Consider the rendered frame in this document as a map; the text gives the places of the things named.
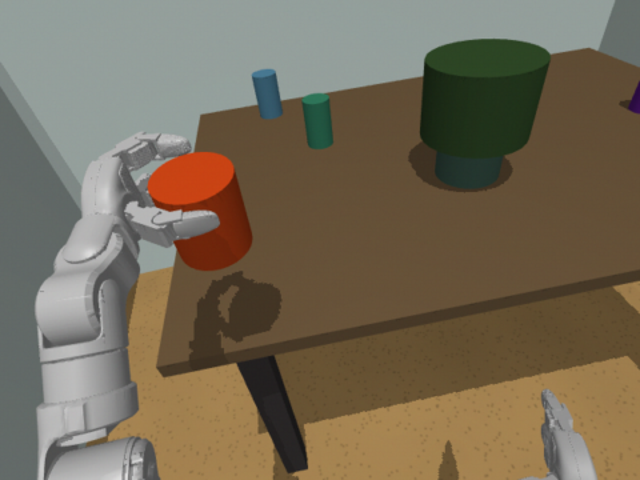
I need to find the left robot hand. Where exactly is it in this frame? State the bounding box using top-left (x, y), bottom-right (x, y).
top-left (81, 131), bottom-right (220, 248)

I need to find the potted plant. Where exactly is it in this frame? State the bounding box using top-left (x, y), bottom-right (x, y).
top-left (420, 39), bottom-right (551, 189)

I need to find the left robot arm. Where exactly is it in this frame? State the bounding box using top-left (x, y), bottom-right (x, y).
top-left (35, 214), bottom-right (160, 480)

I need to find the table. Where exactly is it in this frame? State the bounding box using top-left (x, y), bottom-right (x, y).
top-left (156, 48), bottom-right (640, 473)

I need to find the right robot hand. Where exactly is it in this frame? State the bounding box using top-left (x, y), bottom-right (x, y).
top-left (519, 389), bottom-right (598, 480)

